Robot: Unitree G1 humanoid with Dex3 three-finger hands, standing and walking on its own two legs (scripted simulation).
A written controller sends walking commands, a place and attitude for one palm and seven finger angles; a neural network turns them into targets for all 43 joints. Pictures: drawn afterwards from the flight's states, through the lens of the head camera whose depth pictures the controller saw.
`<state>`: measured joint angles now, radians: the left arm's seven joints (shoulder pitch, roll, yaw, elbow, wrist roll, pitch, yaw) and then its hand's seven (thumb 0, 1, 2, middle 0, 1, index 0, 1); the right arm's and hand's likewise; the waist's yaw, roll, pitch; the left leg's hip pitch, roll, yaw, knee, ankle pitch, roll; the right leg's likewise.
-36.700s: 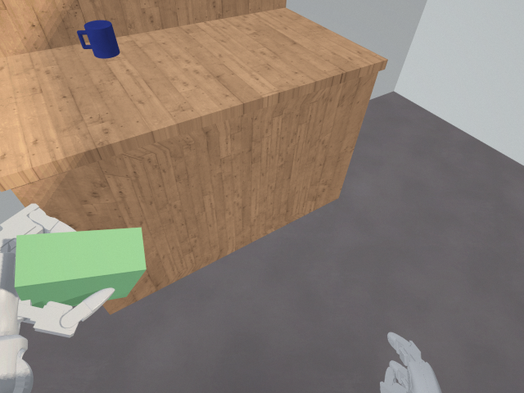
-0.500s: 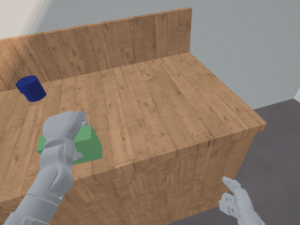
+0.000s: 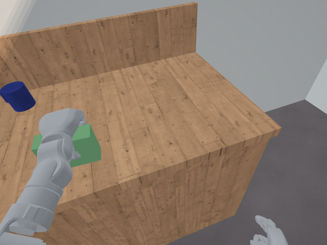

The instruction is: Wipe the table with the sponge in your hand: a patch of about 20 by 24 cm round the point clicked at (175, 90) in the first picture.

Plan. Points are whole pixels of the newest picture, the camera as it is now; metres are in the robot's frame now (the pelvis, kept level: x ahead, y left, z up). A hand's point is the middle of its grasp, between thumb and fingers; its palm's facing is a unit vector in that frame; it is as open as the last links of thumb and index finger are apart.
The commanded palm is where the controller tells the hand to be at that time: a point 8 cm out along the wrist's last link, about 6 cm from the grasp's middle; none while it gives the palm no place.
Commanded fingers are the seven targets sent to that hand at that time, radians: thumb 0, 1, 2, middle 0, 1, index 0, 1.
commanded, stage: wipe forward along the third lane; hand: left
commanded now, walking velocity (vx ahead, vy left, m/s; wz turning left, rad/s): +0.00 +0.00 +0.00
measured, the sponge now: (72, 152) +0.33 +0.29 +0.06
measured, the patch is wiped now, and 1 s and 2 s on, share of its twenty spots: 0.80 0.90 0.90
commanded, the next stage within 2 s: wipe back along the third lane in 0.90 s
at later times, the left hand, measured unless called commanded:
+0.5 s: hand (69, 122) +0.39 +0.31 +0.11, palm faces -0.05 -0.03 -1.00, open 9.2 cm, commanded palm +0.37 +0.31 +0.15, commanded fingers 0.00 0.10 1.30 -1.20 -1.60 -1.20 -1.60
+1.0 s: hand (71, 110) +0.44 +0.33 +0.11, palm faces -0.07 -0.03 -1.00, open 9.2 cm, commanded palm +0.42 +0.32 +0.15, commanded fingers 0.00 0.10 1.30 -1.20 -1.60 -1.20 -1.60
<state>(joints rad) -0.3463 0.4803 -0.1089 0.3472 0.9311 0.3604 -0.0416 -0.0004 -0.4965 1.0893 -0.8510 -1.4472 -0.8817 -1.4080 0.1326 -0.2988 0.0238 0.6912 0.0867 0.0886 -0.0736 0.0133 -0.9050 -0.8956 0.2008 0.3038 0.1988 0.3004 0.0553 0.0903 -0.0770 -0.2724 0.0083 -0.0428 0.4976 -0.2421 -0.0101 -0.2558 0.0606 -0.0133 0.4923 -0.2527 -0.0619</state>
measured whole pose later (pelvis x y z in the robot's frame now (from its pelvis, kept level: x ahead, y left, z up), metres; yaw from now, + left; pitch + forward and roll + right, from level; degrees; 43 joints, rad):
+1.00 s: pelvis +0.02 +0.03 +0.00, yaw +0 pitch +8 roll -1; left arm -0.78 0.53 -0.09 0.87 1.00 0.24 0.00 -0.01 -0.50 1.10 -0.85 -1.42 -0.86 -1.44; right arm 0.21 -0.27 0.02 0.71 0.09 0.12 -0.06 0.01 -0.90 -0.90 0.20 0.30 0.20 0.30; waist -0.01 0.05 -0.11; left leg -0.40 -0.02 -0.04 0.52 -0.26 0.02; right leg -0.35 0.03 -0.01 0.47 -0.25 -0.02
